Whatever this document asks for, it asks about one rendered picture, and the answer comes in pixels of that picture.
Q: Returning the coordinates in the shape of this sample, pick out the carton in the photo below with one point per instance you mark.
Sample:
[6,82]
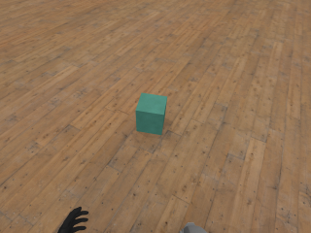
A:
[150,113]

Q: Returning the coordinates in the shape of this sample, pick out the left robot hand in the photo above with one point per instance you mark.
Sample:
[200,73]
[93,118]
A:
[70,221]

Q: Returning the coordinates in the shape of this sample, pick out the robot right shin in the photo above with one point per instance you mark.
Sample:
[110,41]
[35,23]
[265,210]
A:
[189,224]

